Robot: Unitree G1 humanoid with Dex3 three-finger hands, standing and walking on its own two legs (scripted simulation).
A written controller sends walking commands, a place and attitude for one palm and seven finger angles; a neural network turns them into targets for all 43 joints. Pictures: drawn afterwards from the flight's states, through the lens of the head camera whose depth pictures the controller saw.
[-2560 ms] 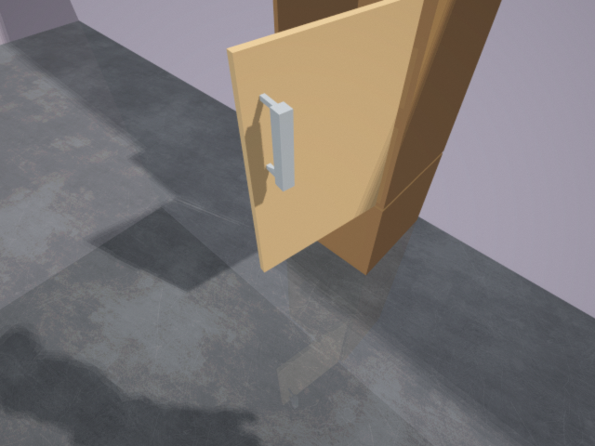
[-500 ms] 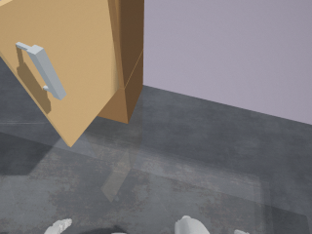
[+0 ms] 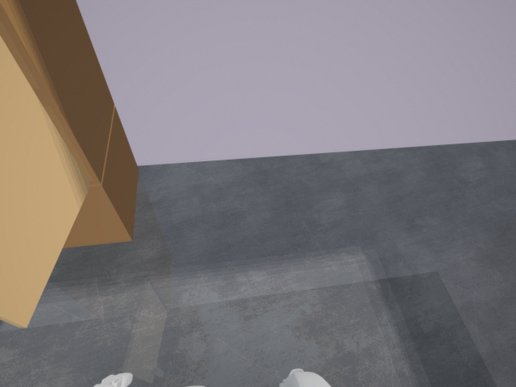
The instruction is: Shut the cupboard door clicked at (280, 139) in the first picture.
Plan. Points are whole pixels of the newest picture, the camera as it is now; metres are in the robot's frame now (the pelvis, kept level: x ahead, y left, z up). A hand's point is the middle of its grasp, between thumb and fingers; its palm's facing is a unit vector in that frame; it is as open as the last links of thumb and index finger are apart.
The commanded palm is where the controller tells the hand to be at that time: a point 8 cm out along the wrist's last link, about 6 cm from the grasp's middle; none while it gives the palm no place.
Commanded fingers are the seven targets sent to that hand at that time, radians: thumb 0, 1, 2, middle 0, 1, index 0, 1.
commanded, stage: walk to a spot facing it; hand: left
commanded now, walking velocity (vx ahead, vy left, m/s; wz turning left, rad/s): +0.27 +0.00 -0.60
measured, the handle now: out of the picture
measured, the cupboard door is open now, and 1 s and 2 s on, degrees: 79 79 79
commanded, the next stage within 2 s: turn to face it in 1.26 s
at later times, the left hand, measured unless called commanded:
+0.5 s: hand (209, 317) +0.25 +0.10 -0.15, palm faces -0.30 -0.93 -0.21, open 7.3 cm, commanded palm none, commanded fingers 0.00 0.90 0.90 -0.20 -0.30 -0.20 -0.30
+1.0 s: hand (278, 196) +0.54 -0.03 -0.15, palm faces -0.54 -0.82 -0.20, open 7.4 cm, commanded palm none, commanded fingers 0.00 0.90 0.90 -0.20 -0.30 -0.20 -0.30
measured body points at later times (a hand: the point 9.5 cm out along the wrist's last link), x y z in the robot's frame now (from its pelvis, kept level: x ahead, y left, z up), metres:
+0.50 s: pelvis +0.12 -0.06 +0.01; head +0.17 -0.08 +0.46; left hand +0.27 +0.15 -0.14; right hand +0.09 -0.33 -0.14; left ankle +0.17 +0.08 -0.66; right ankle +0.07 -0.16 -0.73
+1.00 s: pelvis +0.33 -0.14 +0.00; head +0.37 -0.17 +0.45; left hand +0.57 +0.01 -0.13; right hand +0.16 -0.33 -0.14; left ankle +0.31 +0.03 -0.73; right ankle +0.35 -0.28 -0.71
